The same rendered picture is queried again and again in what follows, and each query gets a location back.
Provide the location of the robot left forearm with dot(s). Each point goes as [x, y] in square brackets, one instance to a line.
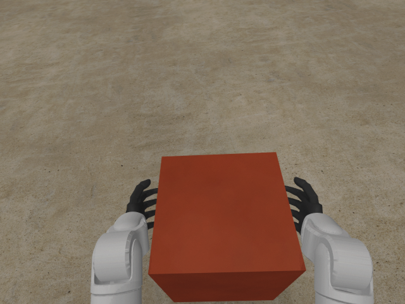
[116, 275]

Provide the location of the robot right hand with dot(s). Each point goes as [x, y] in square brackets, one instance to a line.
[309, 201]

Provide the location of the robot left hand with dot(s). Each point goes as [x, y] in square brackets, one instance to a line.
[138, 196]

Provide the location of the carton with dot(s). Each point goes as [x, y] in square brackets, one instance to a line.
[223, 229]

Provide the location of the robot right forearm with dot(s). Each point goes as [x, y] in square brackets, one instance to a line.
[343, 265]

